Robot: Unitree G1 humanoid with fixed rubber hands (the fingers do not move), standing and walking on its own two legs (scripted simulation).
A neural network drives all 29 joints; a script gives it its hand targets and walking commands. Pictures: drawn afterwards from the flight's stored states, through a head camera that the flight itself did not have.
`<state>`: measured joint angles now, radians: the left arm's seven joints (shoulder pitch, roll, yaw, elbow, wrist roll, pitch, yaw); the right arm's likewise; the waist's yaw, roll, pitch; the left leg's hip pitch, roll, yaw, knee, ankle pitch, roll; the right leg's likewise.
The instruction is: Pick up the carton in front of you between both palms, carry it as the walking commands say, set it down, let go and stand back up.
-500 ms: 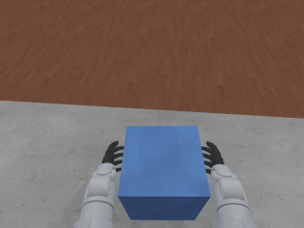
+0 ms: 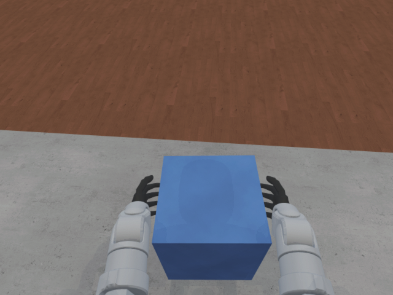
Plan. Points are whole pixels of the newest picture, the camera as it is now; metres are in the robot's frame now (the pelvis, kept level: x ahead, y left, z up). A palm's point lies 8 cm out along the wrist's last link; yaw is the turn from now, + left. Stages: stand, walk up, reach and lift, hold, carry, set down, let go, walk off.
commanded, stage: reach and lift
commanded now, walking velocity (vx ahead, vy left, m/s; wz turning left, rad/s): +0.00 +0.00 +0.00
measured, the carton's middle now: (209, 220) +0.31 +0.00 -0.05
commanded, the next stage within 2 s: hold in 0.54 s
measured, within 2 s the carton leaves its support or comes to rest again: neither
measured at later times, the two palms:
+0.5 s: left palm (139, 204) +0.30 +0.15 +0.04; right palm (280, 206) +0.30 -0.15 +0.04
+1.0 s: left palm (137, 204) +0.29 +0.15 +0.05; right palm (283, 206) +0.29 -0.15 +0.05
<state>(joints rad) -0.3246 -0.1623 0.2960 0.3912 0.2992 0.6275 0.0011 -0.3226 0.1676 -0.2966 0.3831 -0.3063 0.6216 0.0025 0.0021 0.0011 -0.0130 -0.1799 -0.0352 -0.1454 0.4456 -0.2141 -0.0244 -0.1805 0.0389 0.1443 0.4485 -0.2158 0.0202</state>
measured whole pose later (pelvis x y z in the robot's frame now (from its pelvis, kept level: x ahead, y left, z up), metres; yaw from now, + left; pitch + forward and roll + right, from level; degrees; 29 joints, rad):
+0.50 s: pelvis +0.02 +0.00 +0.01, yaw +0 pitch -4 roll +0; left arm -0.25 -0.15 0.22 0.29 0.27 0.70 0.01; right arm -0.25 0.15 -0.22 0.29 -0.28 0.69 -0.01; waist 0.00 0.00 -0.02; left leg -0.09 -0.03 -0.14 0.37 -0.20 -0.02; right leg -0.09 0.03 0.14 0.37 -0.20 0.02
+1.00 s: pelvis +0.00 +0.00 +0.00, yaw +0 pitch -7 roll +0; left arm -0.30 -0.16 0.25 0.27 0.29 0.77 0.00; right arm -0.30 0.16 -0.25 0.27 -0.29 0.76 0.01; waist 0.00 0.00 0.01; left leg -0.07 -0.03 -0.14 0.38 -0.19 -0.02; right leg -0.07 0.03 0.14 0.38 -0.19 0.02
